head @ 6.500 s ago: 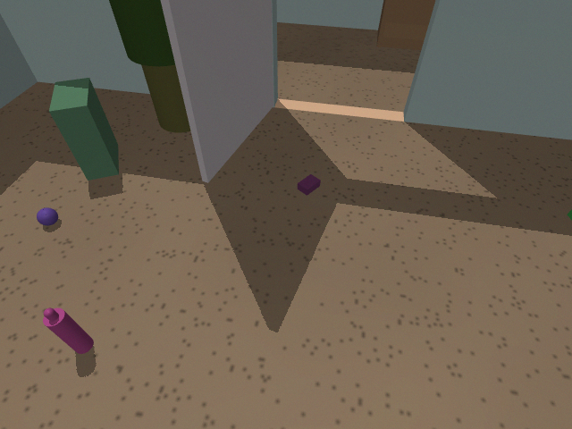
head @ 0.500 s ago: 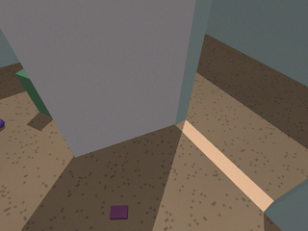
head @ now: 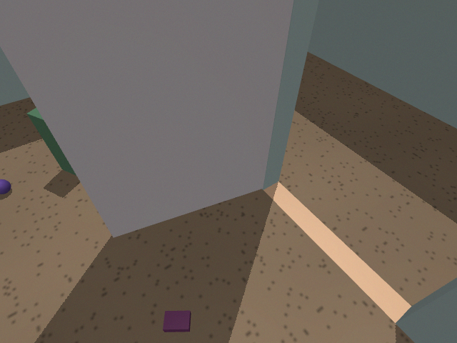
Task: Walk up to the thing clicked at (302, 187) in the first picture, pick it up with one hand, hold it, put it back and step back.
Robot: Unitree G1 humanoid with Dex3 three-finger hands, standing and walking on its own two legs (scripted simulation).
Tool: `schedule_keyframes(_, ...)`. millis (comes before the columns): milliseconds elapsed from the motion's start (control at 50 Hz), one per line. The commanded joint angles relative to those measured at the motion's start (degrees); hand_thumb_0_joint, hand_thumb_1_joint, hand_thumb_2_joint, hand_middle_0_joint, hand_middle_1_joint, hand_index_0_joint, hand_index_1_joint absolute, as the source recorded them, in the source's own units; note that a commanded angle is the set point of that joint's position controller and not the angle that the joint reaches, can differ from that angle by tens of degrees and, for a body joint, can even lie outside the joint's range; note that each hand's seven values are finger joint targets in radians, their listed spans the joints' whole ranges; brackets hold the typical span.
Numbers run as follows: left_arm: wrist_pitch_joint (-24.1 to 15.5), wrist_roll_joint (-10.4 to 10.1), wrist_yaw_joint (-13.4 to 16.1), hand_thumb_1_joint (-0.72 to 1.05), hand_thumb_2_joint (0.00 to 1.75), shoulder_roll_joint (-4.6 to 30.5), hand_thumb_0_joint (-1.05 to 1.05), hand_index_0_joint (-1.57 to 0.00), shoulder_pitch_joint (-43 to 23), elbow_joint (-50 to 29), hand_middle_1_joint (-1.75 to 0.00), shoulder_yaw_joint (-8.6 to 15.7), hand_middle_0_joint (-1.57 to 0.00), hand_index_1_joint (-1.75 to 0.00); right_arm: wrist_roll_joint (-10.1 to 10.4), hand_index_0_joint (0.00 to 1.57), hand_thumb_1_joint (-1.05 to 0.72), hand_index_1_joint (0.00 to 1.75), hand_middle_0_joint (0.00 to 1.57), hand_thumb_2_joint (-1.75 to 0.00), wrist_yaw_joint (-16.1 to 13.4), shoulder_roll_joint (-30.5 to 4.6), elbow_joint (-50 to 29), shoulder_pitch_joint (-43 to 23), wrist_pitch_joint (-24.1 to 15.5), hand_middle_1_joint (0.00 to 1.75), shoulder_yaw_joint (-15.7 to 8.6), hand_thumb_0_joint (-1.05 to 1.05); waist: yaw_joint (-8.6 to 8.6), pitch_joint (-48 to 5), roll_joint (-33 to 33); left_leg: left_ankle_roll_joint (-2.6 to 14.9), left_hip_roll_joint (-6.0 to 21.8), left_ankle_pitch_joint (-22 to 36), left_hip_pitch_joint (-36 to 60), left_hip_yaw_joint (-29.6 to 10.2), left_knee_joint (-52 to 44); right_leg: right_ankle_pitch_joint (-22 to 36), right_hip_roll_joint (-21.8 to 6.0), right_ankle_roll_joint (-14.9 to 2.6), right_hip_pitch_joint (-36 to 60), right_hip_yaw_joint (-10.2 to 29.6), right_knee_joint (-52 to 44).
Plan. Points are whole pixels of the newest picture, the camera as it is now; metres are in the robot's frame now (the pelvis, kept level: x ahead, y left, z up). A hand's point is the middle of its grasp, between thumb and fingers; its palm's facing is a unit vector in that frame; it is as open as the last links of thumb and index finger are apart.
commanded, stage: stand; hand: left
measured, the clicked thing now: (177, 321) +0.37 +0.22 -0.76
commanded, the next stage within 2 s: none
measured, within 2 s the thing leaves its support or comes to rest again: neither
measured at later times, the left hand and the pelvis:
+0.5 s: hand out of the picture +0.10 +0.24 -0.15, palm faces -0.01 -0.94 -0.34, open 7.4 cm; pelvis +0.01 -0.01 +0.00, yaw +0 degrees
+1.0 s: hand out of the picture +0.08 +0.25 -0.16, palm faces -0.02 -0.94 -0.34, open 7.4 cm; pelvis +0.01 -0.01 +0.00, yaw +0 degrees
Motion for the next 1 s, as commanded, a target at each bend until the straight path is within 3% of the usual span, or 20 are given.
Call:
schedule_keyframes(0,-1.69,0.0,0.98,0.9,0.9,12.44,0.0,-0.2,-1.62,-3.37,-0.3,2.31,-0.2,-0.3,0.05,0.2,-0.9,0.3,0.2,-0.9,-0.85,-12.4,-3.05,-2.38,-1.53,0.3,-2.03,0.0,-0.49,-4.32,0.08,1.96,5.73,2.75,1.45,-5.13,-3.51,4.3,-5.29,-2.48,-0.12,3.96,-3.68)
schedule_keyframes(240,-1.55,-0.21,1.08,0.9,0.9,12.0,0.0,-0.2,-1.79,-3.76,-0.3,2.43,-0.2,-0.3,0.29,0.2,-0.9,0.3,0.2,-0.9,-1.31,-12.48,-3.22,-2.9,-1.7,0.3,-1.61,0.0,-0.36,-7.39,0.46,1.68,6.29,13.44,4.8,-3.8,-1.38,14.13,-5.53,-2.55,2.97,3.37,-2.97)
schedule_keyframes(320,-1.42,-0.11,1.14,0.9,0.9,11.96,0.0,-0.2,-2.16,-3.75,-0.3,2.52,-0.2,-0.3,0.21,0.2,-0.9,0.3,0.2,-0.9,-1.4,-12.54,-3.26,-2.71,-1.54,0.3,-1.47,0.0,-0.26,-6.48,0.05,1.78,6.45,12.4,4.2,-3.82,-1.84,12.99,-5.51,-2.46,3.12,3.22,-3.45)
schedule_keyframes(400,-1.32,-0.08,1.13,0.9,0.9,12.29,0.0,-0.2,-2.65,-3.72,-0.3,2.59,-0.2,-0.3,0.17,0.2,-0.9,0.3,0.2,-0.9,-1.34,-12.78,-3.32,-2.49,-1.31,0.3,-1.62,0.0,-0.38,-5.16,-0.51,1.54,6.24,8.05,3.71,-4.0,-2.5,8.05,-5.22,-2.52,2.01,3.28,-4.51)
schedule_keyframes(500,-1.43,-0.16,1.08,0.9,0.9,11.96,0.0,-0.2,-2.21,-3.67,-0.3,2.46,-0.2,-0.3,0.22,0.2,-0.9,0.3,0.2,-0.9,-1.31,-12.65,-3.46,-2.39,-1.53,0.3,-1.46,0.0,-0.21,-5.39,-0.11,1.52,6.31,10.05,4.02,-4.06,-2.59,10.25,-5.26,-2.55,2.6,3.19,-4.27)
schedule_keyframes(560,-1.28,0.01,1.05,0.9,0.9,11.94,0.0,-0.2,-2.7,-3.84,-0.3,2.46,-0.2,-0.3,0.17,0.2,-0.9,0.3,0.2,-0.9,-1.37,-12.69,-3.54,-2.66,-1.49,0.3,-1.46,0.0,-0.12,-5.01,-0.23,1.63,6.16,8.09,3.32,-3.84,-2.71,9.26,-5.37,-2.59,2.49,3.34,-4.78)
schedule_keyframes(660,-1.29,-0.13,1.06,0.9,0.9,12.14,0.0,-0.2,-2.69,-3.96,-0.3,2.53,-0.2,-0.3,0.17,0.2,-0.9,0.3,0.2,-0.9,-1.38,-12.83,-3.48,-1.79,-1.74,0.3,-1.34,0.0,-0.18,-6.07,0.24,1.65,6.58,11.58,4.4,-3.83,-2.9,11.6,-5.39,-2.67,3.47,3.15,-3.67)
schedule_keyframes(740,-1.1,0.01,1.05,0.9,0.9,12.11,0.0,-0.2,-2.55,-3.84,-0.3,2.43,-0.2,-0.3,0.1,0.2,-0.9,0.3,0.2,-0.9,-1.42,-12.61,-3.5,-1.79,-1.53,0.3,-1.26,0.0,-0.16,-4.81,0.52,1.76,6.34,7.12,3.2,-3.83,-3.6,7.47,-5.19,-2.69,2.59,3.1,-4.49)
schedule_keyframes(920,-1.08,-0.07,0.94,0.9,0.9,12.45,0.0,-0.2,-2.34,-3.92,-0.3,2.37,-0.2,-0.3,0.13,0.2,-0.9,0.3,0.2,-0.9,-1.25,-12.67,-3.3,-1.17,-1.55,0.3,-1.39,0.0,-0.27,-3.85,-0.22,1.79,6.06,5.03,2.93,-4.21,-4.09,4.67,-4.98,-2.81,1.27,3.29,-4.68)
schedule_keyframes(980,-1.02,-0.09,0.76,0.9,0.9,12.16,0.0,-0.2,-1.38,-3.77,-0.3,2.28,-0.2,-0.3,0.03,0.2,-0.9,0.3,0.2,-0.9,-1.25,-12.96,-3.16,-1.17,-1.52,0.3,-1.43,0.0,-0.05,-3.21,0.78,1.81,5.98,1.91,2.59,-4.36,-4.57,2.96,-4.98,-2.93,0.59,3.49,-4.86)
